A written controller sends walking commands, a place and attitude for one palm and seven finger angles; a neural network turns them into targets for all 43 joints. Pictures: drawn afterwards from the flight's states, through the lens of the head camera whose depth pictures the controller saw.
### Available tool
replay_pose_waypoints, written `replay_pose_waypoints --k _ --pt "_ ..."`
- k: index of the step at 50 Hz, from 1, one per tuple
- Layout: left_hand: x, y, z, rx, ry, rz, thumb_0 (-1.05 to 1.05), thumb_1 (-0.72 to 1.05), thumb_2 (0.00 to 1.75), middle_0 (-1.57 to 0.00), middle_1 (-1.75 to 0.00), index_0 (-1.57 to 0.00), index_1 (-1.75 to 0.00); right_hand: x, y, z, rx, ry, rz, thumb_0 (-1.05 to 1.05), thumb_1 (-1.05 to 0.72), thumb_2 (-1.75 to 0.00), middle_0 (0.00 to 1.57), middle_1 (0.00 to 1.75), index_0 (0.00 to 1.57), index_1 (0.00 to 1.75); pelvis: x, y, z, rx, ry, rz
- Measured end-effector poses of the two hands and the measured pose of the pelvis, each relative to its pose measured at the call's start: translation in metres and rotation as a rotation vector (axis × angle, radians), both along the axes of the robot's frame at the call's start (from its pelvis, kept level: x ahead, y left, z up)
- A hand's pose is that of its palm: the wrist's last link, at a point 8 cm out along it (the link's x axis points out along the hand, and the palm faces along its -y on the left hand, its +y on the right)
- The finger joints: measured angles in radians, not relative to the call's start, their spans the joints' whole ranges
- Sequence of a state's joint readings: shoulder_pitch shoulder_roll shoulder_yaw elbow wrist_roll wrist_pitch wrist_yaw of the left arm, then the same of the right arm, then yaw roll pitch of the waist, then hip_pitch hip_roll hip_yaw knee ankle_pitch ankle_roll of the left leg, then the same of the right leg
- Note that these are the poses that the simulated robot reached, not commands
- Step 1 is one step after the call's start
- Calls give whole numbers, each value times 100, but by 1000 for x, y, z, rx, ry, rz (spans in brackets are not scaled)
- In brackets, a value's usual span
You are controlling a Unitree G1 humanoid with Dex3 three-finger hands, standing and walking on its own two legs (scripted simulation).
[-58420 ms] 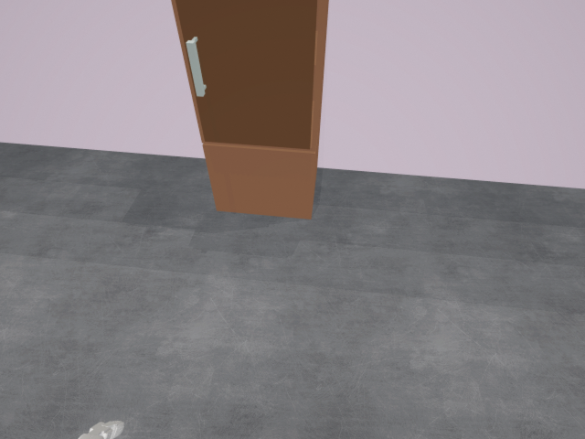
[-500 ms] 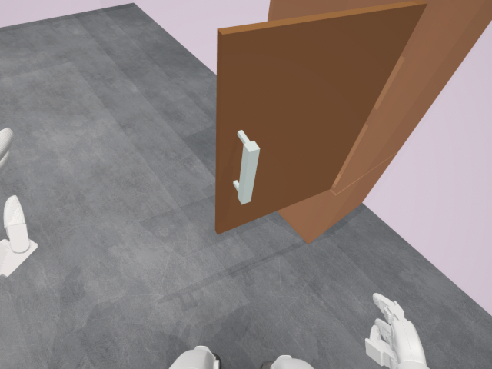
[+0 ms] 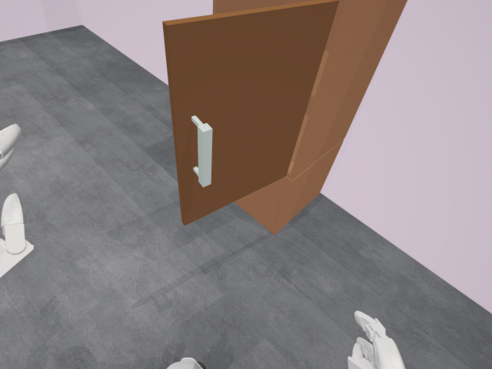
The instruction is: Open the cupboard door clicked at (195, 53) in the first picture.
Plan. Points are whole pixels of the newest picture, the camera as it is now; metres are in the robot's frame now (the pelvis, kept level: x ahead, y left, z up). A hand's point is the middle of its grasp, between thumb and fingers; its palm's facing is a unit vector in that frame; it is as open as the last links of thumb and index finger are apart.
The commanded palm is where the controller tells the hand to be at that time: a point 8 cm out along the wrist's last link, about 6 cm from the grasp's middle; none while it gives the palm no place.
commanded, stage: stop stepping back and stand still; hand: left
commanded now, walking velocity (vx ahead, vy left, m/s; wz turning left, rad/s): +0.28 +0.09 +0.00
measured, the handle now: (200, 152) +0.58 +0.12 -0.01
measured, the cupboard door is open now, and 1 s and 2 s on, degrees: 79 79 79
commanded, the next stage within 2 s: let the arm hang, fingers relaxed in 1.12 s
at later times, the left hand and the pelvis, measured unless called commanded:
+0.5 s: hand out of the picture +0.16 +0.27 +0.19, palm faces +0.40 -0.75 -0.52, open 7.4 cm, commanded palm +0.09 +0.31 +0.20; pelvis -0.04 +0.01 +0.01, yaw +1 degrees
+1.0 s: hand out of the picture +0.11 +0.30 +0.18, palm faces +0.41 -0.79 -0.46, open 7.4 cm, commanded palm +0.04 +0.34 +0.20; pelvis -0.08 +0.03 +0.03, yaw +2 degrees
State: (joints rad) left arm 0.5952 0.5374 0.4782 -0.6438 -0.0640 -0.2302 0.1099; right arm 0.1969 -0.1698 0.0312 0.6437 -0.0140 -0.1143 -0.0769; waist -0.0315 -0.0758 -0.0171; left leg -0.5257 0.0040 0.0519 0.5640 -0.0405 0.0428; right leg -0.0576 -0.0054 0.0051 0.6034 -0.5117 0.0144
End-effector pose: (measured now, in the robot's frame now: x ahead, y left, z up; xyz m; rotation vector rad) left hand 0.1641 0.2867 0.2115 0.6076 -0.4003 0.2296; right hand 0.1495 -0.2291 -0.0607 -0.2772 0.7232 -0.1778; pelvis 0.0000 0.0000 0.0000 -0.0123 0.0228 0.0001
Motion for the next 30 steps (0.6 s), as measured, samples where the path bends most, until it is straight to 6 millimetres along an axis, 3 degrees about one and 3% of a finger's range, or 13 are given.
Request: replay_pose_waypoints --k 6,12,15,19,25,30 --pt "-22 16 2 5 48 133 2 88 90 -22 -30 -22 -31 -51 -29 -5 -6 29 -63 1 -91 -90 20 30 21 30 -25 -6 6 12 -28 34" --pt "-51 20 -7 -90 102 227 2 88 90 -21 -30 -21 -30 -84 -39 -8 -7 166 -86 2 -91 -90 20 30 20 30 -20 -4 22 47 13 6" --pt "-48 22 -18 -131 106 244 2 88 90 -21 -30 -21 -30 -80 -34 -7 -32 161 -56 2 -91 -90 20 30 20 30 -20 2 22 46 13 31" --pt "-38 26 -26 -143 99 219 2 88 90 -21 -30 -21 -30 -57 -18 -10 -31 84 -35 2 -91 -90 20 30 20 30 -27 13 13 41 -5 45" --pt "-42 19 2 -18 70 149 2 88 90 -21 -30 -21 -30 -25 21 6 94 -96 22 2 -91 -90 20 30 20 30 -41 11 13 35 -24 22" --pt "-63 19 15 5 50 143 2 88 90 -21 -30 -22 -30 -23 38 10 134 -99 65 1 -91 -90 20 30 21 30 -50 13 17 6 -20 29"
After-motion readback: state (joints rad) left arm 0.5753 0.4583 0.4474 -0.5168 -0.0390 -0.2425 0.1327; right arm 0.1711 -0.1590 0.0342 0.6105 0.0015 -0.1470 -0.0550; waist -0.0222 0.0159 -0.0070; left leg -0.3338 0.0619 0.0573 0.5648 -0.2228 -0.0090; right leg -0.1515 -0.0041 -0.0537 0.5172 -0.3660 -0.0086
